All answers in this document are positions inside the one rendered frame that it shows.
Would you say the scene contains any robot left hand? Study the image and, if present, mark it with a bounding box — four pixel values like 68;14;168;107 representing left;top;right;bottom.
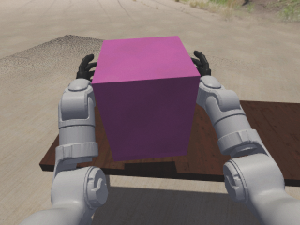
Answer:
76;54;98;82

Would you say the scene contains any left robot upper arm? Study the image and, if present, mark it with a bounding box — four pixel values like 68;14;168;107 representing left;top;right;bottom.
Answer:
19;166;109;225

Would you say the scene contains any left robot forearm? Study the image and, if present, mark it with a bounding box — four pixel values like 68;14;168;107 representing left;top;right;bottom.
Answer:
51;78;98;202

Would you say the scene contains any table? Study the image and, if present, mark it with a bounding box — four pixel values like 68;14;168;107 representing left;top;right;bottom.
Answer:
39;97;300;225

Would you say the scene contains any right robot forearm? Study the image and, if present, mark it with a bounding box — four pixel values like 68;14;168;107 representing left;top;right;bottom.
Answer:
196;75;285;189

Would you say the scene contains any carton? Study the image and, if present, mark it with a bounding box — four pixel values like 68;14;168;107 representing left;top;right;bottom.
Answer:
91;36;201;162

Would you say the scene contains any robot right hand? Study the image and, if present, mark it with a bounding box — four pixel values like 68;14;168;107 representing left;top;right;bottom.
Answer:
191;50;211;77

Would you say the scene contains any right robot upper arm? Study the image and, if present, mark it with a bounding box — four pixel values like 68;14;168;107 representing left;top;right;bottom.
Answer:
223;153;300;225

